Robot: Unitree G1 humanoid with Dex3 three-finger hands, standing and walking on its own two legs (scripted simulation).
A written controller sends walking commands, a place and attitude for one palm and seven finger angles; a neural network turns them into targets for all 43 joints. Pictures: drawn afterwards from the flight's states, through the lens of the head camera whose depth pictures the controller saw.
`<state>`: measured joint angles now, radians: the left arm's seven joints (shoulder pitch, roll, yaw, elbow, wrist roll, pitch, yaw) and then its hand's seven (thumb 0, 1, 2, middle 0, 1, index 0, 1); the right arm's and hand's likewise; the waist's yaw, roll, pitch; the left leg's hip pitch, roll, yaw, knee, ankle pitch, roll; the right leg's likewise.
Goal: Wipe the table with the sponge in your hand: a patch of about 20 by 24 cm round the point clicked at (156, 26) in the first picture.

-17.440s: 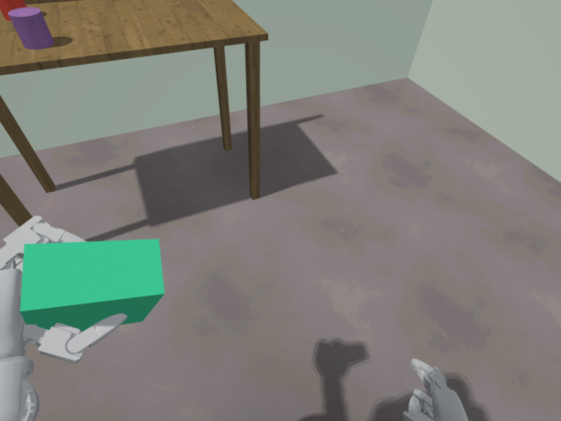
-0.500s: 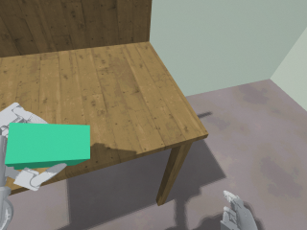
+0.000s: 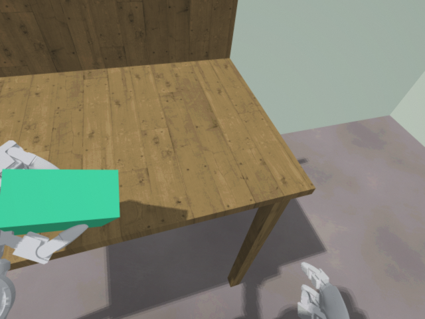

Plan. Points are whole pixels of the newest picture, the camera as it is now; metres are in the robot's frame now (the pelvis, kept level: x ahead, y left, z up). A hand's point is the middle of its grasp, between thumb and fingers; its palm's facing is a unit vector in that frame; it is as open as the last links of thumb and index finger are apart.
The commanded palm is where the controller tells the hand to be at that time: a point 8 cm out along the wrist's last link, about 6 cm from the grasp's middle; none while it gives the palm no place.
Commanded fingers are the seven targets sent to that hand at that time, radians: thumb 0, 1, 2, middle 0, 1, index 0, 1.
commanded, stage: come to a stop and stand still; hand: left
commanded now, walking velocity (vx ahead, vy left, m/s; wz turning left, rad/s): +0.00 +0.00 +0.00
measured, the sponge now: (78, 203) +0.22 +0.22 +0.15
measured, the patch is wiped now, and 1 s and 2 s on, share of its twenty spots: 0.00 0.00 0.00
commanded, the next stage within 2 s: look again from close up in 0.02 s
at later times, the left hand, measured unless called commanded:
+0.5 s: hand (52, 205) +0.21 +0.24 +0.17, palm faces +0.30 -0.87 -0.39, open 10.1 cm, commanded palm +0.14 +0.28 +0.19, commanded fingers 0.00 0.10 1.30 -1.20 -1.60 -1.20 -1.60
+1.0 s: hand (94, 185) +0.25 +0.21 +0.16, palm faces +0.30 -0.89 -0.34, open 10.1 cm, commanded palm +0.19 +0.24 +0.19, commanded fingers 0.00 0.10 1.30 -1.20 -1.60 -1.20 -1.60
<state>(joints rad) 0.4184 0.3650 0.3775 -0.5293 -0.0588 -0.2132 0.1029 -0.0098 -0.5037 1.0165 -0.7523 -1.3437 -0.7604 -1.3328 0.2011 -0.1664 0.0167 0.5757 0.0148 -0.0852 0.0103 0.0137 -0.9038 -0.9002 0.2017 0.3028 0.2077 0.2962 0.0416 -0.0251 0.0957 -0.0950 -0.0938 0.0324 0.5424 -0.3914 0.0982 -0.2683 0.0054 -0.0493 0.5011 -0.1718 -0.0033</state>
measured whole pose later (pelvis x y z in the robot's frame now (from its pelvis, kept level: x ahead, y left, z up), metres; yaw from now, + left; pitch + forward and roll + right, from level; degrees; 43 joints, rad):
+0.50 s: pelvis -0.03 +0.01 +0.00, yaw -4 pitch -3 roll -1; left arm 0.34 0.40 0.38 -0.39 -0.02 -0.29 0.05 -0.01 -0.50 1.02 -0.75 -1.34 -0.76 -1.33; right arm 0.19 -0.18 0.03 0.59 -0.01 -0.15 0.02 0.01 -0.90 -0.90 0.20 0.30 0.21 0.30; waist 0.02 -0.06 0.10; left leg -0.25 -0.06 0.05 0.53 -0.23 0.08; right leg -0.22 0.02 -0.02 0.51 -0.25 -0.01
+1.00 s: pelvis +0.00 -0.02 +0.00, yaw -5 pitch -1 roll -1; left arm 0.36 0.35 0.34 -0.43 -0.02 -0.18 0.08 -0.01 -0.50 1.02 -0.75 -1.34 -0.76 -1.33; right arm 0.22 -0.19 0.03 0.57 -0.01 -0.13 0.00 0.01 -0.90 -0.90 0.20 0.30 0.21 0.30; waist 0.02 -0.03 0.04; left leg -0.23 0.01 0.04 0.57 -0.31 0.03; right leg -0.19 0.07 -0.04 0.50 -0.29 -0.06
